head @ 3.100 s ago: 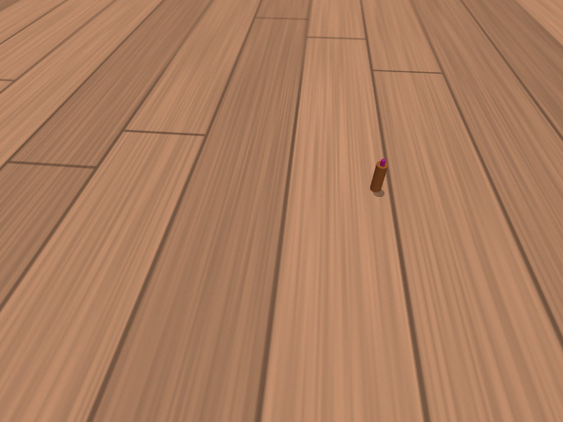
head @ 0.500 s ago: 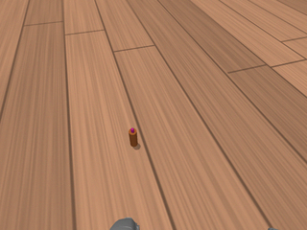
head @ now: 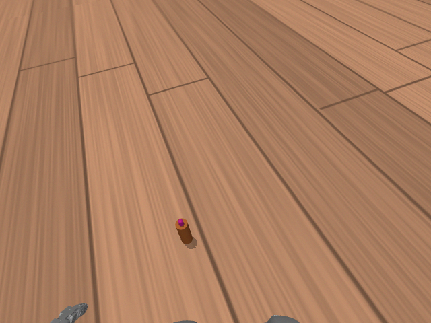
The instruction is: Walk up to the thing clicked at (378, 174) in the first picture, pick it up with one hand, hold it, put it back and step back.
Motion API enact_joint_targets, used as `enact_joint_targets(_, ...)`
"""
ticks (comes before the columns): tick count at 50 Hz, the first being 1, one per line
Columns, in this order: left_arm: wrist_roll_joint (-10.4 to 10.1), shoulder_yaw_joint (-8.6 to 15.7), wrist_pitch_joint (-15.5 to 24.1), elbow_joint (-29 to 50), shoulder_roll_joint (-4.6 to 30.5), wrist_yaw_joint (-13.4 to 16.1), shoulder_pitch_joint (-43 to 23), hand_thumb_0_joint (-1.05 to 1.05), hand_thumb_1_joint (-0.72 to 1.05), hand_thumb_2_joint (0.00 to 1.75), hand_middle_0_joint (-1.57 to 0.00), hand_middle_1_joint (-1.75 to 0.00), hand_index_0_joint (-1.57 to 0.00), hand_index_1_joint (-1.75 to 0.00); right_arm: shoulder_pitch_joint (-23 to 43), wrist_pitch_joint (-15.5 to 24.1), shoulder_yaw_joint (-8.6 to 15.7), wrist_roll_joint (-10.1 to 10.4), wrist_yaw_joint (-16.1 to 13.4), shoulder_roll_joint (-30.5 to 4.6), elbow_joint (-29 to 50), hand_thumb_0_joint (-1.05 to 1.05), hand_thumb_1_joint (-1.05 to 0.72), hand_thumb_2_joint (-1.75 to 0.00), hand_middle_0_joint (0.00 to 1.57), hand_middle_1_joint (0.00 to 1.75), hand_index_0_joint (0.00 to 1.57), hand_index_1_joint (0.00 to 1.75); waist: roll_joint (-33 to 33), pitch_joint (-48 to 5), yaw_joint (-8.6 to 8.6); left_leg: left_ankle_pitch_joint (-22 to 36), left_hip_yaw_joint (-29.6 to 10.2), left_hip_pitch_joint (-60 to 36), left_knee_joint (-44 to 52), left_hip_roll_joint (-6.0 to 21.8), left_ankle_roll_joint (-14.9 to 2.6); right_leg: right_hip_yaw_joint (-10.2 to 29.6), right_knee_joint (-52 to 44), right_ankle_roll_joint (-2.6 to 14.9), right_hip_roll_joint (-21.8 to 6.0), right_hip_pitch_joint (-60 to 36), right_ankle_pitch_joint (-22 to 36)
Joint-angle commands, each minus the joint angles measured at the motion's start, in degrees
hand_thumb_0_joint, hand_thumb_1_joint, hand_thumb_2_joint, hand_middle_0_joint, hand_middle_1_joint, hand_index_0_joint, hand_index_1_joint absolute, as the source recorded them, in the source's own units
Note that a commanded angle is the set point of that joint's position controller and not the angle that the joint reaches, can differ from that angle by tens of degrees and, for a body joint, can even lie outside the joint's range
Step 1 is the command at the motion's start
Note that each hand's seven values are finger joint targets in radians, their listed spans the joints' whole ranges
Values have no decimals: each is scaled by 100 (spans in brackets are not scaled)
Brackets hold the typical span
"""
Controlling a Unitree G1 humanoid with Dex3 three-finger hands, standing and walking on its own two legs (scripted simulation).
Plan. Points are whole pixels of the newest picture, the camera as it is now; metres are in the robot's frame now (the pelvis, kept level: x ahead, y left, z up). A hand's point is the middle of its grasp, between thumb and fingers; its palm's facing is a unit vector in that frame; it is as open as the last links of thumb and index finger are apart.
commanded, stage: walk up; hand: left
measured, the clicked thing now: (183, 230) +0.59 +0.23 -0.66
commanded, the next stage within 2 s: none
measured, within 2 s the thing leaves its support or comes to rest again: neither
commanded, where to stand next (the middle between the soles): +0.27 +0.05 m, yaw +1 degrees
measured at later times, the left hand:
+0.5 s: hand (83, 295) +0.19 +0.33 -0.14, palm faces -0.05 -0.93 -0.36, open 7.4 cm
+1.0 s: hand (105, 252) +0.29 +0.31 -0.15, palm faces +0.01 -0.93 -0.36, open 7.4 cm
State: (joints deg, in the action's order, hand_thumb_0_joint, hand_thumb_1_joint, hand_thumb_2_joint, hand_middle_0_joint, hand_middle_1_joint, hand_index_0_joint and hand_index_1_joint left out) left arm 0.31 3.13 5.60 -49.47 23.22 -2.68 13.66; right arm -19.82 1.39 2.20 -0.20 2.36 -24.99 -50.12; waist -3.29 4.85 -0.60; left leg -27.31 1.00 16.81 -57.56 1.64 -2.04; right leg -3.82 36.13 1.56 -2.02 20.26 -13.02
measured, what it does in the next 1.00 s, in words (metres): walks ahead: left foot, then right foot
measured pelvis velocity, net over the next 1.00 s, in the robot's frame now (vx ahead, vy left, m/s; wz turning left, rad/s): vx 0.21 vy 0.05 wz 0.02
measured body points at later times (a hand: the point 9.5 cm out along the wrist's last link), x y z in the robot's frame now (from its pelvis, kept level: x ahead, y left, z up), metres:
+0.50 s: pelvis +0.15 +0.05 +0.01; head +0.17 +0.07 +0.46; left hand +0.20 +0.38 -0.12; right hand +0.21 -0.27 -0.09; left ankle +0.18 +0.16 -0.72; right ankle +0.18 -0.09 -0.67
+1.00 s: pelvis +0.21 +0.05 +0.00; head +0.22 +0.05 +0.45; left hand +0.29 +0.36 -0.12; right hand +0.28 -0.27 -0.12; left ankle +0.23 +0.16 -0.72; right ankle +0.28 -0.08 -0.72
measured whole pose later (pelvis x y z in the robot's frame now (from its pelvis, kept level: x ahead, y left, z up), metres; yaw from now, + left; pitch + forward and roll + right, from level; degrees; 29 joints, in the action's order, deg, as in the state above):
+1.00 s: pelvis +0.21 +0.05 +0.00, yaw +1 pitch -3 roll +0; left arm 0.5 1.1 0.2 -55.7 21.8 -0.9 9.9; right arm -12.4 1.5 1.0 -1.1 0.7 -22.4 -57.8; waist 0.4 3.6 0.6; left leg -18.1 2.5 16.7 -37.5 0.8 -0.6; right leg -0.6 39.4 0.7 -2.3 21.0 -19.4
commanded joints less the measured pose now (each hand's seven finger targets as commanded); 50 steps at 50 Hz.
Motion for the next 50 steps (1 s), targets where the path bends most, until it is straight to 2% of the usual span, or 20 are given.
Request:
enact_joint_targets(1,-94,434,73,299,1656,193,522,0,90,90,-20,-30,-20,-30,-159,221,358,49,-46,-1119,434,0,-90,-90,20,30,20,30,1122,-319,208,397,-561,1733,-319,334,13,2074,-1878,1150,-1610,-1479,423)
enact_joint_targets(3,-51,392,81,381,1588,183,380,0,90,90,-20,-30,-20,-30,-285,177,401,-5,31,-1066,312,0,-90,-90,20,30,20,30,1250,-274,124,702,-284,1352,104,311,95,1387,-1919,1097,-1297,-994,429)
enact_joint_targets(10,12,426,61,516,1693,122,391,0,90,90,-20,-30,-20,-30,414,230,466,-89,192,-934,451,0,-90,-90,20,30,20,30,1120,-194,253,1353,154,623,1902,323,196,997,-1897,1080,-1233,-399,-1055)
enact_joint_targets(14,50,282,-38,571,1496,102,169,0,90,90,-20,-30,-20,-30,-260,323,594,-135,123,-1096,177,0,-90,-90,20,30,20,30,521,-403,-314,1196,390,-1250,2426,-7,60,646,-678,741,-972,783,-1407)
enact_joint_targets(15,71,164,-57,602,1162,108,305,0,90,90,-20,-30,-20,-30,-822,359,685,-140,53,-1385,29,0,-90,-90,20,30,20,30,-536,-645,-585,146,-328,-1947,3022,324,-140,265,812,535,-597,1279,-1139)
enact_joint_targets(16,-54,65,-67,659,773,107,438,0,90,90,-20,-30,-20,-30,-947,410,788,-169,11,-1906,178,0,-90,-90,20,30,20,30,-1753,-588,-574,-1303,-3338,-2232,4396,1875,-762,-139,2502,128,363,2498,-1590)
enact_joint_targets(17,15,237,-111,495,1399,217,300,0,90,90,-20,-30,-20,-30,-779,389,791,-15,10,-2026,275,0,-90,-90,20,30,20,30,-1000,-325,-547,-1310,-4014,-1605,4557,2348,-1267,627,2958,181,79,2354,-1902)
enact_joint_targets(21,-29,235,-110,83,1438,172,725,0,90,90,-20,-30,-20,-30,-59,419,547,7,-93,-1401,457,0,-90,-90,20,30,20,30,-431,-213,-29,1509,-1627,-1037,4009,1569,-999,745,2475,71,-407,1614,-924)
enact_joint_targets(25,5,178,-227,87,1086,152,539,0,90,90,-20,-30,-20,-30,75,388,449,-26,-185,-1319,495,0,-90,-90,20,30,20,30,-550,-218,-20,3538,-760,-689,3672,1407,-1114,377,1514,-118,-312,974,-765)
enact_joint_targets(29,-36,167,-276,-38,870,257,383,0,90,90,-20,-30,-20,-30,375,296,311,23,-249,-1172,476,0,-90,-90,20,30,20,30,-519,-438,100,5219,-274,-135,2913,1277,-898,120,782,-35,-68,-60,-18)
enact_joint_targets(33,16,216,-227,-185,1119,324,355,0,90,90,-20,-30,-20,-30,660,126,173,133,-268,-886,432,0,-90,-90,20,30,20,30,168,-795,302,2881,-111,323,1920,823,-349,400,-636,193,-94,-1264,1213)
enact_joint_targets(34,91,363,-150,-87,1564,307,631,0,90,90,-20,-30,-20,-30,247,140,125,121,-246,-691,478,0,-90,-90,20,30,20,30,1305,-1170,277,1092,158,861,945,335,-207,1830,-1032,497,-942,-1852,458)
enact_joint_targets(35,54,373,-128,-24,1796,290,415,0,90,90,-20,-30,-20,-30,130,79,87,75,-254,-626,388,0,-90,-90,20,30,20,30,1553,-990,205,-761,189,1258,325,-146,-28,3235,-1742,1224,-1983,-1560,-354)
enact_joint_targets(36,53,408,-160,-3,1985,286,244,0,90,90,-20,-30,-20,-30,366,23,248,12,-311,-1070,257,0,-90,-90,20,30,20,30,1396,-670,333,-1114,-82,1346,-80,20,-31,3500,-1794,1550,-2107,-1167,-1111)
enact_joint_targets(39,74,285,-214,21,1619,323,-98,0,90,90,-20,-30,-20,-30,288,23,250,35,-259,-1087,-55,0,-90,-90,20,30,20,30,1297,-325,170,-367,-214,1260,328,238,10,2469,-1774,1146,-1437,-676,-1353)
enact_joint_targets(45,42,139,-356,-4,1245,247,-682,0,90,90,-20,-30,-20,-30,75,136,214,-74,-234,-780,-552,0,-90,-90,20,30,20,30,1150,-642,-105,1019,189,-702,2680,-108,55,1274,-954,676,-933,435,-979)
enact_joint_targets(46,-8,60,-384,-39,987,234,-691,0,90,90,-20,-30,-20,-30,113,165,248,-131,-265,-937,-584,0,-90,-90,20,30,20,30,631,-585,-140,1082,-282,-870,3166,180,-11,1069,-688,405,-754,729,-1168)
enact_joint_targets(47,-67,-18,-419,-62,717,223,-692,0,90,90,-20,-30,-20,-30,546,201,289,-165,-275,-1239,-443,0,-90,-90,20,30,20,30,-122,-413,-4,-142,-1811,-404,3925,1044,-296,770,-255,62,-252,893,-1406)
enact_joint_targets(48,-55,55,-443,-236,992,256,-692,0,90,90,-20,-30,-20,-30,989,190,294,-86,-250,-1496,-363,0,-90,-90,20,30,20,30,-368,-96,94,-1227,-2354,515,4425,1614,-681,416,326,-2,39,283,-1457)
enact_joint_targets(50,-24,48,-397,-498,935,239,-426,0,90,90,-20,-30,-20,-30,1509,175,141,-63,-230,-1168,-331,0,-90,-90,20,30,20,30,-49,79,368,-558,-1495,750,4055,1191,-536,487,-154,5,-34,-374,-913)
